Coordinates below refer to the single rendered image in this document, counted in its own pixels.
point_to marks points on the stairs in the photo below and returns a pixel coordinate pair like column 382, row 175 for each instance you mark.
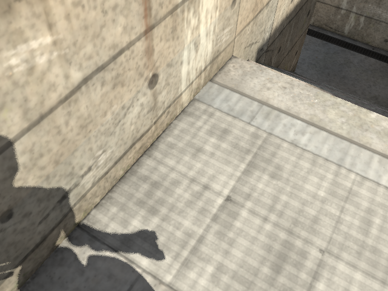
column 328, row 89

